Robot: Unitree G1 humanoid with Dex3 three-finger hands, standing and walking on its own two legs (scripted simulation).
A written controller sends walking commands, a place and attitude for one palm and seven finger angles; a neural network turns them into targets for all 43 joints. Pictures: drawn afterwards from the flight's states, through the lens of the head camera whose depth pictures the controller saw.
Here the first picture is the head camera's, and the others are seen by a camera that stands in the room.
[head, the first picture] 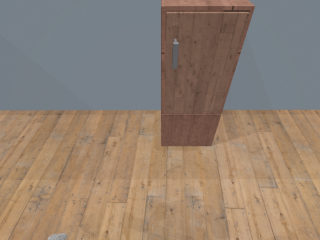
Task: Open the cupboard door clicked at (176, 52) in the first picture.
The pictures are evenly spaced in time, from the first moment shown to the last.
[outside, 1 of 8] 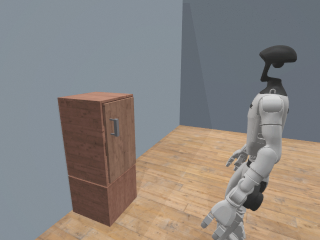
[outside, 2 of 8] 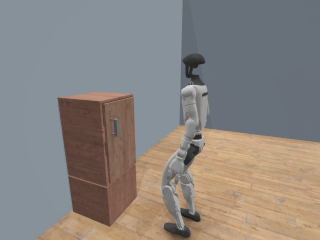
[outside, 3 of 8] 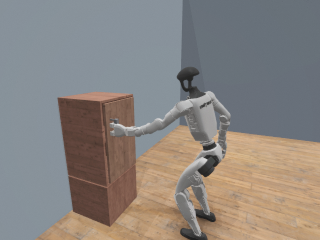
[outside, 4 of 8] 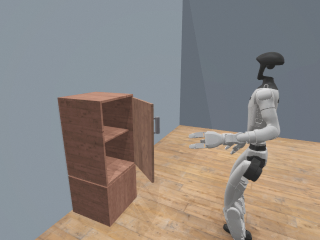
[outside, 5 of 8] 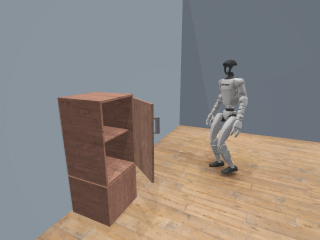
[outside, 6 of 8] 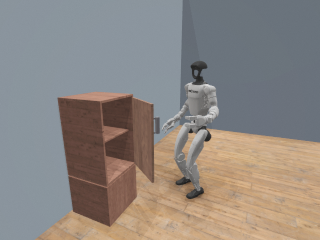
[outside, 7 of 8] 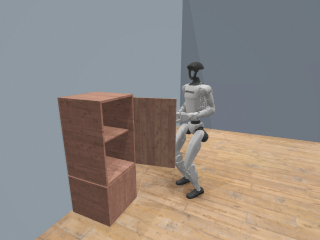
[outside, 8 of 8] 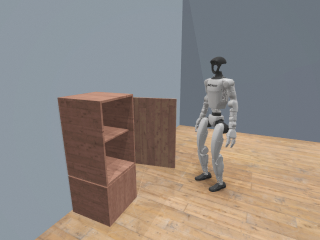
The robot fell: no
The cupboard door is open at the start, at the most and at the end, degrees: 0 100 100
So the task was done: yes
